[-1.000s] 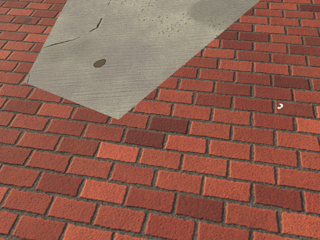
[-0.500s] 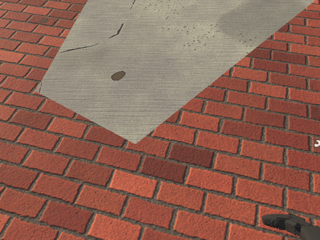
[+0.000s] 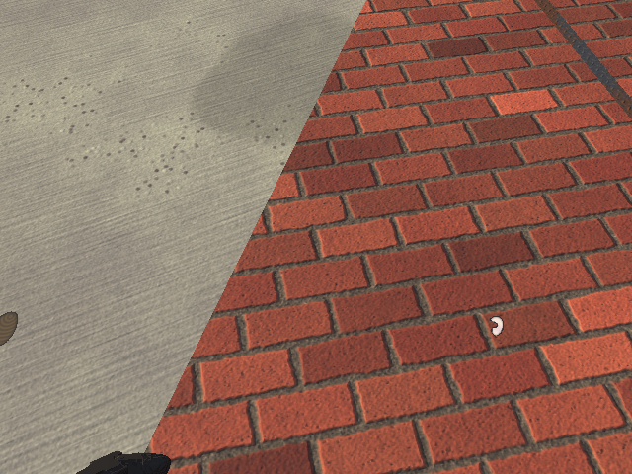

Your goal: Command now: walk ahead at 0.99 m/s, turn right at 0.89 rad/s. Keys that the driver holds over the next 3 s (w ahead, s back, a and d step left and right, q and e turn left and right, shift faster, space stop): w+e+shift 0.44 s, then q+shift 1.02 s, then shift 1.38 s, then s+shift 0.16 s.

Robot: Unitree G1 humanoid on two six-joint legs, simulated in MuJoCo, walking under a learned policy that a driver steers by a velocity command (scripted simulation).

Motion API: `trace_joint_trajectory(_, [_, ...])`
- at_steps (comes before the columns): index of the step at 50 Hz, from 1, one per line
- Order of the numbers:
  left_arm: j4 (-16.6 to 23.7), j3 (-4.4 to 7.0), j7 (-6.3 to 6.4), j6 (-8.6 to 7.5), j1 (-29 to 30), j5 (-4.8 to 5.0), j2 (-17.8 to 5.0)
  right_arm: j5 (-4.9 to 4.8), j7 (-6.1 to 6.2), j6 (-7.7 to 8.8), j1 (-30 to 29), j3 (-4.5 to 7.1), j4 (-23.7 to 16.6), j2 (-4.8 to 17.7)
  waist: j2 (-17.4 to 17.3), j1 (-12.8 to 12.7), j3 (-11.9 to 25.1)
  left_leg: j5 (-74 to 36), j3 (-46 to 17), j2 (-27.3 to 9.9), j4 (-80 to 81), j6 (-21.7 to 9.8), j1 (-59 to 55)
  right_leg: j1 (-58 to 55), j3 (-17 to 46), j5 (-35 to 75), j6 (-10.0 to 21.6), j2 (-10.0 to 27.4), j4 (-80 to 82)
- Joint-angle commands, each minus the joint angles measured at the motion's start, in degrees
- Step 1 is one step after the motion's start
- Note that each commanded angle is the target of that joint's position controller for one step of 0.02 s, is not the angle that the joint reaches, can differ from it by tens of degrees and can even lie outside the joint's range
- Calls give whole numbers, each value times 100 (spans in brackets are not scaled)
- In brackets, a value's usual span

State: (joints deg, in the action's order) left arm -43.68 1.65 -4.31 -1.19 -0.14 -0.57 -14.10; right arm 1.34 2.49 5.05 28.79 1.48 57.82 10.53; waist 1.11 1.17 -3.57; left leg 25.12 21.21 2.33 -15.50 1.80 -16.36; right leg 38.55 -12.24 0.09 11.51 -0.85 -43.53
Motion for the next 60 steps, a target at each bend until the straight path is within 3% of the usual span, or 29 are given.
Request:
trace_joint_trajectory(1, [-508, 391, 142, 66, -2898, -4, -1054, 77, 146, -95, -1128, 375, -791, 1682, -799, -1876, 964, -9303, -550, -1789, -3439, -149, 1747, -3534, 260, -892, 461, -454, 216])
trace_joint_trajectory(2, [-752, 559, 260, 39, -3511, 75, -1212, 51, 26, -170, -1433, 416, -871, 1632, -202, -2115, 1094, -5960, -551, -1193, -5849, -268, 2713, -4600, 827, -1033, 773, -268, 977])
trace_joint_trajectory(3, [-775, 622, 348, 70, -2824, 146, -1392, 142, -134, -73, -1719, 187, -1179, 725, 1165, -1355, 402, 14, -915, -111, -7832, -287, 4907, -4891, 1987, -415, 912, 253, 590])
trace_joint_trajectory(4, [-546, 643, 308, 73, -2431, -46, -1807, -21, -163, 86, -1472, 93, -1885, 539, 1078, -682, 1159, 396, -2114, 24, -8558, -76, 6622, -5902, 4656, -964, 1985, 1102, 1478])
trace_joint_trajectory(5, [-454, 639, 357, 61, -2476, -95, -1577, 47, -200, 278, -1725, 45, -2014, 776, 273, -793, 1097, 106, -2670, -235, -7958, -155, 6995, -5643, 5780, -2534, 1893, 1595, 2792])
trace_joint_trajectory(6, [-508, 547, 397, 26, -2332, -124, -1153, 39, -234, 342, -1764, 83, -1948, 1008, -508, -489, 355, -258, -2701, -522, -7228, -168, 6850, -4725, 5557, -2899, 1566, 1529, 3234])
trace_joint_trajectory(9, [-379, 415, 490, -247, -1798, -28, -961, 308, -262, 13, -1743, 31, -1883, 949, -890, 181, -238, -396, -2650, -962, -5966, 146, 5751, -2611, 4298, -1959, 1107, 808, 3354])
trace_joint_trajectory(13, [-309, 472, 416, -470, -1900, -3, -1142, 159, -369, -137, -2932, -114, -2420, 748, -526, -108, -450, -1869, -2214, -987, -3510, 349, 4670, -1385, 3271, -613, 780, 19, 3505])
trace_joint_trajectory(17, [-352, 577, 299, -451, -2340, 86, -1294, -27, -368, -107, -3405, -136, -2674, 802, 82, -607, -14, -3075, -2075, -545, -1991, 77, 4035, -2390, 3267, 849, 343, 79, 3120])
trace_joint_trajectory(19, [-308, 604, 343, -419, -2305, 65, -1363, -15, -316, -72, -3157, -53, -2653, 1040, 209, -484, 224, -2772, -2177, -341, -1452, -7, 3546, -2968, 3386, 1634, 91, 151, 2529])
trace_joint_trajectory(20, [-278, 632, 354, -414, -2232, 32, -1500, -21, -257, -49, -2638, 55, -2514, 1291, 225, -226, 602, -2325, -2195, -176, -1451, -65, 2968, -3221, 3400, 2445, -47, 152, 1827])
trace_joint_trajectory(21, [-222, 668, 341, -416, -1975, 4, -1703, -30, -180, -17, -1639, 187, -2289, 1550, 176, 411, 1152, -1869, -2139, -151, -1484, -115, 1908, -3057, 3289, 2735, -180, 36, 619])
trace_joint_trajectory(22, [-90, 613, 320, -464, -1604, -30, -1517, 34, -65, -8, -307, 337, -1993, 1876, 111, 1124, 1769, -1204, -2419, -592, -1791, -194, 424, -2180, 3103, 2105, -295, -207, -989])
trace_joint_trajectory(23, [142, 344, 366, -525, -1546, -22, -493, 300, 7, 29, 668, 431, -1775, 2268, -1292, 1201, 2289, 455, -4134, -2078, -1379, -374, -613, -953, 2570, -1845, -367, -700, -3037])
trace_joint_trajectory(24, [376, 209, 353, -535, -2509, 186, -313, 350, -95, 41, -146, 481, -1832, 2534, -2857, 177, 2566, -151, -7512, -2925, 32, -1093, -612, 138, 2275, -2914, -516, -987, -3869])
trace_joint_trajectory(26, [-64, 214, 406, -360, -2092, -74, -707, 200, -257, 45, -1224, 278, -1982, 1260, -738, 58, 1115, -1826, -5677, -2311, -349, -1376, 929, 214, 1982, -2033, -640, -235, -3789])
trace_joint_trajectory(27, [18, 200, 367, -333, -1751, -143, -654, 187, -305, 48, -1203, 208, -1834, 1053, -338, 33, 892, -3444, -4872, -2035, -472, -1366, 1471, 5, 1938, -2092, -737, -192, -3500])
trace_joint_trajectory(30, [372, 101, 280, -237, -1345, -312, -445, -74, -348, 168, -649, 131, -1217, 1015, -843, -112, 614, -6023, -3969, -1698, -487, -1370, 1866, -42, 1810, -2534, -944, -34, -2316])
trace_joint_trajectory(32, [534, 3, 240, -246, -1067, -281, -397, -77, -310, 122, -840, 150, -1168, 1151, -735, -271, 641, -6245, -3511, -1352, -323, -1266, 2363, -548, 1445, -2108, -1086, -27, -1027])
trace_joint_trajectory(36, [612, -117, 226, -169, -805, -66, -481, -118, -325, -76, -1049, 340, -1261, 1614, -977, -395, 708, -4859, -3307, -883, -288, -800, 3359, -2476, 1337, -131, -1090, -273, 783])
trace_joint_trajectory(39, [513, -8, 423, -220, -1075, -207, -863, -218, -326, -156, -843, 383, -1340, 1509, -396, -510, 648, -3686, -3466, -501, -1344, -444, 3630, -3432, 1604, 637, -947, 59, 1532])
trace_joint_trajectory(40, [562, 52, 500, -290, -1359, -293, -1175, -265, -332, -158, -662, 359, -1467, 1323, 264, -552, 985, -2245, -3198, -106, -2491, -289, 3988, -4053, 2264, 2154, -792, 985, 1559])
trace_joint_trajectory(41, [695, 88, 509, -263, -1703, -306, -1401, -367, -228, -242, 170, 279, -1538, 897, 1237, -342, 1936, 1231, -2639, 352, -4127, -252, 4297, -4747, 3401, 4399, -288, 2766, 1325])
trace_joint_trajectory(42, [700, 121, 488, -157, -1728, -48, -1183, -294, -106, -414, 628, 328, -1408, 1144, 1208, -304, 2334, 1537, -2387, 247, -5036, -283, 4435, -4587, 3697, 4392, 109, 2978, 1414])
trace_joint_trajectory(43, [818, 57, 515, -118, -1383, 36, -851, -144, -94, -542, 457, 370, -1342, 1246, 784, -204, 1909, 1124, -2375, 27, -5421, -252, 4655, -4180, 3444, 3309, 122, 2623, 1663])
trace_joint_trajectory(45, [880, -47, 604, -102, -818, -28, -485, -38, -187, -679, -119, 427, -1466, 1228, 704, -11, 1078, 486, -2297, -235, -5511, -72, 4847, -3436, 2591, 2556, -1, 2045, 2087])
trace_joint_trajectory(54, [813, 136, 648, -95, -757, -153, -643, -94, -537, -1054, -1331, 352, -2207, 845, 867, 76, 821, -565, -1958, -561, -3810, -44, 4063, -2470, 936, 533, -134, 1930, 2499])
trace_joint_trajectory(58, [788, 312, 518, -20, -1018, -141, -991, -136, -617, -1063, -1774, 386, -2491, 1041, 897, -97, 792, -411, -1510, -376, -2669, -229, 3368, -2400, 617, -360, -425, 2157, 2113])
trace_joint_trajectory(60, [741, 373, 457, 77, -1173, -86, -1032, -88, -598, -982, -1475, 441, -2415, 1165, 362, 90, 820, -838, -1574, -186, -1628, -397, 2556, -2006, 250, -1280, -901, 1932, 1209])
